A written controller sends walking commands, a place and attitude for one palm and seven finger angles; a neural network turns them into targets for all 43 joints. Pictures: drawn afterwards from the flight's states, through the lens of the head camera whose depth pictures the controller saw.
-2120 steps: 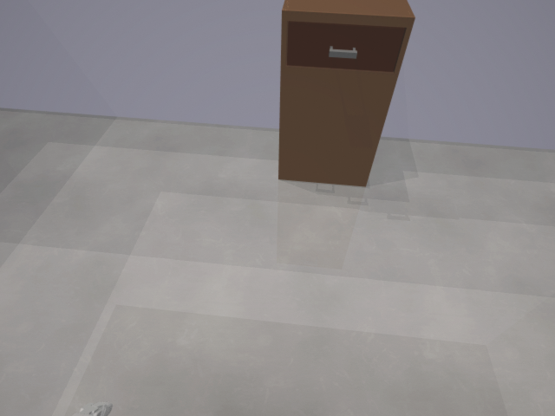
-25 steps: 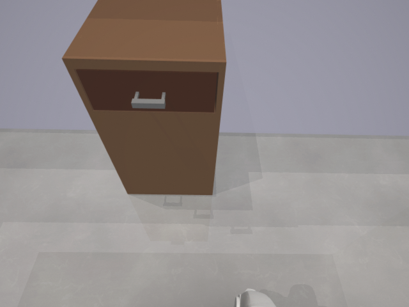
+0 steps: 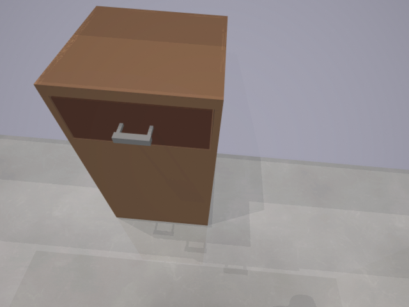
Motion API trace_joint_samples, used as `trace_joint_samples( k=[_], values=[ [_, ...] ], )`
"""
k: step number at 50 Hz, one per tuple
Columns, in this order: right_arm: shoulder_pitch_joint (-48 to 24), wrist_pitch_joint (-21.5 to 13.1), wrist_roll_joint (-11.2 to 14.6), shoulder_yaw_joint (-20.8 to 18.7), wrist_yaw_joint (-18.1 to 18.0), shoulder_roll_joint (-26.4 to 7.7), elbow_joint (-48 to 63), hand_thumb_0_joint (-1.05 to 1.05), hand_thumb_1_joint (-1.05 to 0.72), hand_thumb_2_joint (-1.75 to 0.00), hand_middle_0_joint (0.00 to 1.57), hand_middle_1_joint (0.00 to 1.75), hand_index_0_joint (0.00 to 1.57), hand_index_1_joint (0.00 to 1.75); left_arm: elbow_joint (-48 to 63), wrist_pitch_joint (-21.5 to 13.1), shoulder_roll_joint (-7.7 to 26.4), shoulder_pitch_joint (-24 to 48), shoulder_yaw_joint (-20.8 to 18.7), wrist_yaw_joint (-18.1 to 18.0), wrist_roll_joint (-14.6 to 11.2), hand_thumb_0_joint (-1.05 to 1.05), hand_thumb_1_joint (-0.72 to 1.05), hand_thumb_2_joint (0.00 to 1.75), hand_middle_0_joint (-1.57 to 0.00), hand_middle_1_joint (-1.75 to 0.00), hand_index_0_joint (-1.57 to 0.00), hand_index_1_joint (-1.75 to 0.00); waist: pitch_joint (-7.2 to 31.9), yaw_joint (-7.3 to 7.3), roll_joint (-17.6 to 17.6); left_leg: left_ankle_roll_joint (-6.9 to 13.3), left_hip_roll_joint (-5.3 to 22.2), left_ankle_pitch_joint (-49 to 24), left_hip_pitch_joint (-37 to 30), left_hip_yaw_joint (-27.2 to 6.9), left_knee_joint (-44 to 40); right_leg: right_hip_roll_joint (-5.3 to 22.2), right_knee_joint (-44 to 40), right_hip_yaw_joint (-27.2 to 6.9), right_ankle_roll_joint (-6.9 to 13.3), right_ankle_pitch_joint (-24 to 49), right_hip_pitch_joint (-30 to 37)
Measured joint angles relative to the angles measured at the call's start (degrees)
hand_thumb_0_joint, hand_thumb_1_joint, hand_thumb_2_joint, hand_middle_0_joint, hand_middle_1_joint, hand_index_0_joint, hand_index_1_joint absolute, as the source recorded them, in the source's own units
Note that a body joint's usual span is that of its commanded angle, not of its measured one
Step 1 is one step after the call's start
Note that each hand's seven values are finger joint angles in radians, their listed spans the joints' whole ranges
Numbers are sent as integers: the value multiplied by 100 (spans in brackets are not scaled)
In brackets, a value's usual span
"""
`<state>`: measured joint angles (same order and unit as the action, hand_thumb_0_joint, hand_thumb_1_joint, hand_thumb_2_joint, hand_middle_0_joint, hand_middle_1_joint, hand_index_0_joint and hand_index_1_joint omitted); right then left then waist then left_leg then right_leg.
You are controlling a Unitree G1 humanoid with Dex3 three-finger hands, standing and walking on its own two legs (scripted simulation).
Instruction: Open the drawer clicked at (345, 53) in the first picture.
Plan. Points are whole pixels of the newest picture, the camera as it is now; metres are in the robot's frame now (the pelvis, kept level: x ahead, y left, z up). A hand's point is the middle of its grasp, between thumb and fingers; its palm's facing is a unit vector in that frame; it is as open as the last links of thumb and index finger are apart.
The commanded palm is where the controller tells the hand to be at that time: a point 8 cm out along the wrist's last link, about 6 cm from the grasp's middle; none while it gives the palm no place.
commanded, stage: come to a stop and stand still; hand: left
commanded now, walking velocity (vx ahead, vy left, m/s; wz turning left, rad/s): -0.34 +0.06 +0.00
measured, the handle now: (134, 133) +0.54 +0.23 -0.05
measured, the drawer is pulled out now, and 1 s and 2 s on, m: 0.00 0.00 0.00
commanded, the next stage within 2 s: look again from close up in 1.62 s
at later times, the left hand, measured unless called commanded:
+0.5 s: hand out of the picture +0.08 +0.23 -0.17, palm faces +0.03 -0.96 -0.29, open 7.4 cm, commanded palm none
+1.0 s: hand out of the picture +0.09 +0.17 -0.15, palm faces -0.03 -0.97 -0.23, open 7.4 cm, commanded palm none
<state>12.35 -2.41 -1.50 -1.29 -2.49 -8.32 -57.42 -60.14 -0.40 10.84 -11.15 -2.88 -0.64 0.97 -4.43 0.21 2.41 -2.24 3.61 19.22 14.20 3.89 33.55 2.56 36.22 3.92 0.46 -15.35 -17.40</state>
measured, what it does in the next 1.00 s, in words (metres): steps on the spot: left foot, then right foot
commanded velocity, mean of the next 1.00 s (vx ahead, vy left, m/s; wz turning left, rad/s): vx -0.06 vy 0.00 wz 0.00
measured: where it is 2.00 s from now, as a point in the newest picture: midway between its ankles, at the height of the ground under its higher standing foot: outside the picture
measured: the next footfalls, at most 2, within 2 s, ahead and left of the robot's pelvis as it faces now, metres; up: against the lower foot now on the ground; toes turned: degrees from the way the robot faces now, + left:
left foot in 0.34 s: +0.08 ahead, +0.10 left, +0.00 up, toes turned -2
right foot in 0.60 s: +0.03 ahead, -0.13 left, +0.00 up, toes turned +0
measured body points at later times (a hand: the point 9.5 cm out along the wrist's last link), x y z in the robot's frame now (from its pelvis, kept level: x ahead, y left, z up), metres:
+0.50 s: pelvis +0.03 +0.01 +0.01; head +0.10 +0.01 +0.45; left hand +0.08 +0.28 -0.15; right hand +0.13 -0.24 -0.14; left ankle +0.04 +0.13 -0.73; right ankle -0.03 -0.12 -0.68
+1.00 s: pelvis -0.01 -0.02 +0.00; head -0.02 -0.01 +0.45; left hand +0.09 +0.22 -0.13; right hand +0.06 -0.29 -0.12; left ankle +0.04 +0.10 -0.73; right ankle -0.01 -0.13 -0.73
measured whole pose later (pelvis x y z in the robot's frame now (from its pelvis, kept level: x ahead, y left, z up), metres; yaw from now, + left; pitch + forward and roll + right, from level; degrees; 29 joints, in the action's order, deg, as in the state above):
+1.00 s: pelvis -0.01 -0.02 +0.00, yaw -1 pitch -3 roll -1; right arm 13.9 1.0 -1.4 -1.0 -0.6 -13.8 -52.3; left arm -50.7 0.6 13.4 -13.8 0.5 -1.3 1.0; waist 0.0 0.8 0.7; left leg -0.2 1.6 14.1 16.3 0.1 33.2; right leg -2.2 31.5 0.8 1.6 -17.5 -11.3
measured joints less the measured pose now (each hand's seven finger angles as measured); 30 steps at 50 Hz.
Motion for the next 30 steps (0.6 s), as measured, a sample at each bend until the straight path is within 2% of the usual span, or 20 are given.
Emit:
trace_joint_samples(
  k=[1,3,6,8,11,15,17,20,22,24,26,28,30],
  values=[
    [-43,58,43,1,4,-15,-14,0,-92,-90,20,30,20,30,37,-45,-3,8,8,-15,3,1,93,90,-20,-30,-20,-29,-28,-31,-18,-25,-7,-11,-48,-10,15,7,-85,12,13,121,101],
    [-160,203,99,-41,29,-75,-11,0,-92,-90,20,30,20,30,104,-83,-26,24,31,-31,11,1,92,90,-20,-30,-20,-29,-71,-40,-111,-20,24,-114,-14,-18,175,-6,-142,81,64,-257,252],
    [-427,435,130,-131,54,-195,52,0,-92,-90,20,30,20,30,231,-78,-53,77,27,-105,52,1,92,90,-20,-30,-20,-29,-228,-129,-113,36,-189,823,401,-167,1287,44,-387,62,132,-407,404],
    [-636,528,148,-171,67,-281,107,0,-92,-90,20,30,20,30,295,-25,-58,87,3,-145,74,1,91,90,-20,-30,-20,-29,-362,-188,-85,38,-349,1099,618,-237,1722,75,-633,6,130,-268,514],
    [-890,587,150,-198,113,-382,212,0,-91,-90,20,30,20,30,333,57,-6,41,-30,-167,77,0,91,90,-20,-30,-20,-29,-469,-223,-48,10,-441,938,761,-234,1580,94,-942,-54,95,-131,640],
    [-1037,554,132,-180,160,-470,363,0,-91,-90,20,30,20,30,289,135,116,-33,-66,-188,60,1,91,90,-20,-30,-20,-30,-520,-196,-61,23,-413,144,538,-219,447,56,-940,-58,-4,-171,692],
    [-955,471,96,-152,176,-556,443,0,-91,-90,20,30,20,30,286,178,158,-110,-55,-196,20,1,90,90,-20,-30,-20,-30,-437,-173,-212,167,-237,-1030,274,-244,-280,-71,-576,-3,-67,-359,558],
    [-867,426,48,-84,115,-479,439,0,-91,-90,20,30,20,30,293,258,333,2,-57,-218,-6,1,91,90,-20,-30,-20,-29,-477,-213,-46,289,-288,-384,245,-158,-139,-142,1001,-386,-92,-1462,22],
    [-785,433,25,-33,53,-418,429,0,-91,-90,20,30,20,30,308,295,377,120,-76,-205,-10,1,91,90,-20,-30,-20,-29,-511,-217,-24,274,-294,-358,228,-171,-198,-238,1766,-555,-116,-1620,-249],
    [-709,447,8,-3,14,-369,395,0,-91,-90,20,30,20,30,364,313,372,195,-75,-174,-12,1,91,90,-20,-30,-20,-29,-527,-198,-81,230,-257,-463,213,-205,-299,-286,1965,-577,-139,-1606,-351],
    [-631,458,0,13,13,-331,343,0,-91,-90,20,30,20,30,433,314,341,215,-52,-132,-4,1,91,90,-20,-30,-20,-29,-506,-173,-165,204,-194,-526,214,-222,-364,-279,1675,-511,-136,-1563,-298],
    [-542,466,1,18,34,-305,282,0,-90,-90,20,30,20,30,483,292,302,195,-15,-84,2,1,91,90,-20,-30,-20,-29,-448,-142,-248,149,-127,-544,240,-221,-370,-246,1012,-404,-108,-1322,-98],
    [-413,478,39,13,65,-267,229,0,-90,-90,20,30,20,30,543,228,301,100,27,-44,22,1,91,90,-20,-30,-20,-29,-321,-118,-232,70,-120,-485,344,-185,-228,-184,-51,-405,-53,-498,254]
  ],
)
